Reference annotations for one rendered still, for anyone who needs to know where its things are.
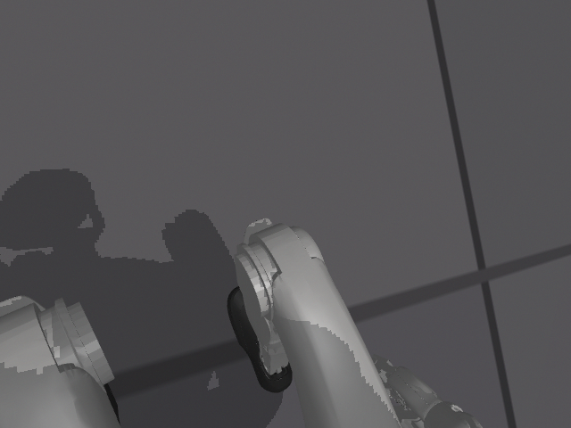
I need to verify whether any right robot foot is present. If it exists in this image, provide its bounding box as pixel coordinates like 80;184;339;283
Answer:
228;286;293;393

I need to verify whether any right robot hand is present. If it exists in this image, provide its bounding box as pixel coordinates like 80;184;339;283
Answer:
372;354;443;428

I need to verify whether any right robot arm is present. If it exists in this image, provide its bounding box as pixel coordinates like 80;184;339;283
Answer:
424;401;483;428

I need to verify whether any left robot foot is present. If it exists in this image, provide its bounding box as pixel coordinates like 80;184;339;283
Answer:
104;383;120;424

